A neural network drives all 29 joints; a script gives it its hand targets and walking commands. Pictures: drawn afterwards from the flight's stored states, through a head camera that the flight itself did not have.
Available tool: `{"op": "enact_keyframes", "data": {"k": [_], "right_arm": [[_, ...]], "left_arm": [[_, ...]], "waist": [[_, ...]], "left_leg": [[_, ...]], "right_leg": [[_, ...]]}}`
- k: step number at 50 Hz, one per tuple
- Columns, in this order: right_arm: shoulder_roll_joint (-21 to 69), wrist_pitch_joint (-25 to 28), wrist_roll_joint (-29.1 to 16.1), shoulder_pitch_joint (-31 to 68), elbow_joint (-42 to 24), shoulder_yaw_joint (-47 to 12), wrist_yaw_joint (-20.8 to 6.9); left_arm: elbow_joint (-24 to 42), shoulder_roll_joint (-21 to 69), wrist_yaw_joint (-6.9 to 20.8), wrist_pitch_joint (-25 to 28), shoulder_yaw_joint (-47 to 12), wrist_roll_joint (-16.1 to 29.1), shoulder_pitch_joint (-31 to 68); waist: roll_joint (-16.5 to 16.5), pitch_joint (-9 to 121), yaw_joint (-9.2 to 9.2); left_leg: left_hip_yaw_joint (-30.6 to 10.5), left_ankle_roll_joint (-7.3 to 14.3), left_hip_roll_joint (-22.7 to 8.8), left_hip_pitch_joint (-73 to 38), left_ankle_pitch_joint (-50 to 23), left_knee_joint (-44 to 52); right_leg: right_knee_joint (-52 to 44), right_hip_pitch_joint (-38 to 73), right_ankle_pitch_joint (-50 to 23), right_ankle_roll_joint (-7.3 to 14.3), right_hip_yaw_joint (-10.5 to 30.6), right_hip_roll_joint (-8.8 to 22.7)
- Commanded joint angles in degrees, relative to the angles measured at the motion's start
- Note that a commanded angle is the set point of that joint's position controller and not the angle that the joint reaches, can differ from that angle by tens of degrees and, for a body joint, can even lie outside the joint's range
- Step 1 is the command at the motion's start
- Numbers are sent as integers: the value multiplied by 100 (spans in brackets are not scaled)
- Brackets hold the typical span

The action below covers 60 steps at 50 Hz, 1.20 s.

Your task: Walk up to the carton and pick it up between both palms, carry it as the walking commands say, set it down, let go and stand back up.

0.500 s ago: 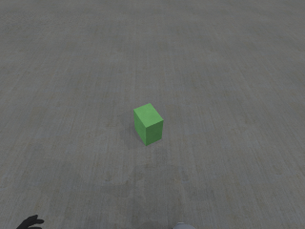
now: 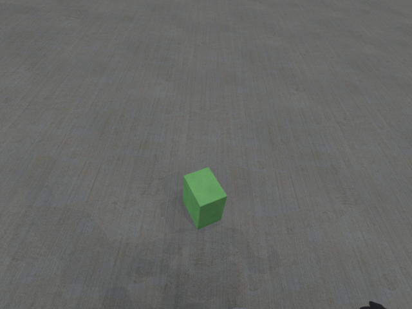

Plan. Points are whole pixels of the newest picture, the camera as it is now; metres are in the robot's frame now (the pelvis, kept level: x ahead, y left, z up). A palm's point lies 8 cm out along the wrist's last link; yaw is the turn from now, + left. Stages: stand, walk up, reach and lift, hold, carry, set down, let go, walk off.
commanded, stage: walk up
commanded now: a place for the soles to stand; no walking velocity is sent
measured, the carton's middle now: (203, 198) +0.76 -0.04 -0.64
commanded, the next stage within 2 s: none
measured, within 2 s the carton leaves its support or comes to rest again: neither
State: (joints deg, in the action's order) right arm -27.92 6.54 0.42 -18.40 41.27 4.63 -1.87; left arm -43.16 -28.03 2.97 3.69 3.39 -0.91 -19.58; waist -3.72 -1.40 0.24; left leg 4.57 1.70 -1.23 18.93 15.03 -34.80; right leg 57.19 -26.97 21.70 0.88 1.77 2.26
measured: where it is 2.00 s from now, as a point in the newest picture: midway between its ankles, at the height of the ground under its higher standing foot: (237, 285)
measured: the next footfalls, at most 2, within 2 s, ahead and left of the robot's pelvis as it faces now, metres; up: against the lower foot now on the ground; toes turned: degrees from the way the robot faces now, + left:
right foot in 0.20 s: +0.21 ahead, -0.16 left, +0.00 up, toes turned -3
left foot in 0.48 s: +0.29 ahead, +0.10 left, +0.00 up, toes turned +3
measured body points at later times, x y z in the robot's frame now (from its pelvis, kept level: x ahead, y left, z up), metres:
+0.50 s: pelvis +0.16 -0.02 -0.01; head +0.18 -0.01 +0.44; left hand +0.22 +0.34 -0.09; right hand +0.27 -0.36 -0.09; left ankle +0.25 +0.09 -0.73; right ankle +0.17 -0.15 -0.73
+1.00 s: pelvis +0.23 -0.04 +0.00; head +0.25 -0.04 +0.45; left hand +0.36 +0.29 -0.10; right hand +0.35 -0.36 -0.11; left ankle +0.25 +0.09 -0.73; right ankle +0.25 -0.16 -0.73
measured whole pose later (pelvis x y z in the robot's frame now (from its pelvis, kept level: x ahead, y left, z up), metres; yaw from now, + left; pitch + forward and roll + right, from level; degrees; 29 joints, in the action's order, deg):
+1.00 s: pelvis +0.23 -0.04 +0.00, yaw +1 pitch -2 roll +0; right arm -24.5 3.0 -0.3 -8.6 54.0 0.5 0.3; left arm -52.5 -24.6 0.5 1.9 0.7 0.4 -6.0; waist 0.2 -3.4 0.1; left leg 1.2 -0.9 -1.5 16.9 18.1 -36.8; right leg 37.4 -17.4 18.2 -0.5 -2.4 2.7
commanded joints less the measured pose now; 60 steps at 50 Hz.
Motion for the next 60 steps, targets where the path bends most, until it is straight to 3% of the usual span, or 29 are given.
{"op": "enact_keyframes", "data": {"k": [1, 4, 7, 9, 10, 11, 12, 13, 14, 16, 17, 21, 23, 24, 25, 26, 27, 28, 30, 33, 35, 36, 37, 38, 39, 41, 43, 48, 60], "right_arm": [[-1325, 36, 45, -371, -228, 365, 34], [-1370, 20, 54, -351, -273, 370, 20], [-1431, -39, 15, -154, -324, 353, 0], [-1217, -88, 12, -205, -316, 259, 5], [-979, -86, 37, -338, -321, 170, 36], [-658, -61, -17, -279, -472, 78, 45], [-896, -101, -27, -158, -445, 86, 93], [-1232, -137, -67, -77, -302, 162, 119], [-1238, -127, -74, -258, -192, 172, 113], [-1130, -84, -2, -589, 37, 180, 61], [-1056, -86, 47, -668, 115, 183, 14], [-755, -96, 34, -305, 41, 137, -20], [-740, -76, 71, -455, 172, 140, 57], [-835, -60, 89, -627, 252, 169, 111], [-1085, -30, 131, -811, 283, 226, 178], [-1693, -24, 89, -740, 143, 359, 191], [-1665, -54, -1, -613, 67, 403, 197], [-1595, -89, 1, -436, 41, 376, 216], [-1334, -139, 14, -156, -20, 322, 235], [-1106, -191, 59, 293, -54, 172, 213], [-1000, -258, 18, 434, -39, 77, 197], [-818, -288, -11, 410, -34, -9, 199], [-557, -303, -43, 311, -43, -108, 200], [-532, -360, -114, 385, 34, -116, 236], [-774, -402, -120, 416, 246, -28, 274], [-760, -335, -58, 327, 516, -32, 259], [-1021, -253, -9, 645, 627, -23, 236], [-788, -293, -83, 957, 1077, -163, 251], [-669, -362, -47, 1673, 1832, -303, 216]], "left_arm": [[295, -896, 54, 83, 282, -8, -40], [363, -758, 145, 69, 301, -20, 317], [311, -723, 181, 86, 381, -36, 336], [176, -818, 151, 120, 475, -52, 44], [75, -958, 90, 147, 553, -56, -376], [84, -1421, 22, 194, 685, -82, -850], [235, -1759, -22, 217, 703, -15, -810], [320, -1620, -38, 200, 653, 72, -483], [380, -1479, -74, 184, 609, 108, -249], [453, -1281, -75, 141, 524, 88, 114], [471, -1206, -51, 124, 503, 52, 105], [565, -1236, 12, 47, 421, 15, 184], [581, -1055, -32, -20, 288, 40, 312], [601, -809, -72, -38, 170, 43, 308], [645, -474, -116, -57, 30, 60, 282], [639, -499, -169, -122, 28, 72, 112], [476, -1009, -257, -183, 181, 79, 98], [407, -1020, -279, -171, 205, 66, 102], [218, -943, -275, -142, 215, 20, -107], [-75, -643, -234, -121, 167, 58, -319], [-227, -572, -266, -104, 195, 24, -346], [-245, -684, -286, -85, 223, -16, -257], [-217, -912, -307, -40, 249, -60, -110], [-75, -1265, -298, -5, 267, -14, 370], [-117, -1216, -271, -7, 224, 21, 679], [-247, -949, -289, -63, 74, 70, 1021], [-379, -762, -271, -105, -2, 126, 986], [-747, -771, -273, -130, -25, 139, 1304], [-1480, -604, -254, -221, -143, 116, 2024]], "waist": [[1428, -86, 182], [1432, -145, 212], [1367, -92, 87], [840, 24, -133], [261, 224, -347], [-1094, 464, -620], [-933, 396, -638], [-173, 145, -502], [-121, -42, -349], [-535, -299, -145], [-697, -234, -137], [-725, -146, -162], [-381, -12, 54], [-74, 110, 190], [836, 225, 323], [1727, 150, 283], [978, 215, 328], [953, 22, 222], [1138, -70, 55], [1501, 172, -114], [1362, 295, -242], [1044, 289, -264], [226, 333, -170], [-387, 317, -26], [-110, 166, 34], [23, 144, 151], [220, 208, -81], [131, 369, -52], [361, 308, -61]], "left_leg": [[-1588, 1198, -1443, -656, -335, 1661], [-1215, 1172, -1324, -334, -180, 1644], [-1062, 1008, -1262, 40, 220, 1392], [-813, 817, -1079, 608, 524, 616], [-604, 669, -848, 981, 331, -361], [-38, 278, -189, 2062, 646, -2325], [-457, 168, 42, 2648, 1567, -3188], [-999, 152, -252, 2523, 1350, -3323], [-944, 109, -460, 2378, 1066, -3094], [-609, -21, -500, 1736, 759, -2123], [-434, -78, -404, 1349, 763, -1778], [45, -80, -94, 322, 241, -601], [90, -20, 153, -634, -218, 14], [-151, 63, 122, -1162, -194, 283], [-1434, 309, -743, -1563, 329, 969], [-3771, 1058, -2198, -1479, 1071, 1822], [-3801, 1567, -2280, -1259, 928, 1707], [-3375, 1613, -2146, -1140, 290, 1448], [-2359, 1273, -1676, -814, -607, 1087], [-1272, 999, -1288, 74, -2379, 549], [-1006, 734, -1056, 448, -1811, 12], [-942, 496, -943, 701, -1125, -189], [-678, 251, -686, 957, -547, -726], [-257, -19, -51, 580, 1049, -1141], [-413, -12, -108, 116, 1385, -1143], [-483, 59, -162, -400, 281, -86], [-1123, 232, -622, -266, -653, 195], [-819, 119, -428, -353, -1068, 258], [-960, -23, -620, -753, -1086, 1379]], "right_leg": [[-501, -790, -234, -88, -108, 307], [-1339, -191, -539, -69, -369, 225], [-2014, 621, -709, 3, -608, -24], [-2469, 1705, -749, 91, -656, -240], [-2701, 2448, -282, 228, -332, -193], [-3710, 3081, 1182, 833, 2086, 1298], [-4353, 2817, 1777, 1416, 3689, 2233], [-4236, 2400, 1525, 1624, 3303, 2155], [-4143, 2052, 1121, 1576, 2694, 1957], [-3972, 1377, 132, 1315, 1416, 1328], [-3867, 1155, -353, 1324, 1053, 1170], [-3569, 603, -566, 1258, 601, 1097], [-2846, 84, -671, 966, 330, 919], [-2333, -207, -457, 723, 178, 767], [-1259, -681, 19, 381, -150, 412], [-191, -1330, 1057, 36, -509, -214], [376, -1046, 1230, 39, 155, -91], [468, -1164, 1125, 16, 202, -9], [-67, -859, 701, 31, 94, 188], [-1087, 606, 177, 48, -413, 15], [-2043, 1376, -638, 147, -544, -155], [-2384, 1612, -904, 264, -266, -13], [-2848, 1691, -1120, 456, 759, 753], [-3392, 822, -909, 1063, 1974, 1679], [-3279, 429, -971, 1260, 1822, 1665], [-2775, 307, -1128, 731, 836, 1032], [-2416, 660, -1159, 303, 240, 458], [-2730, 1241, -1745, 407, 321, 661], [-3658, 1802, -1398, 143, 104, 577]]}}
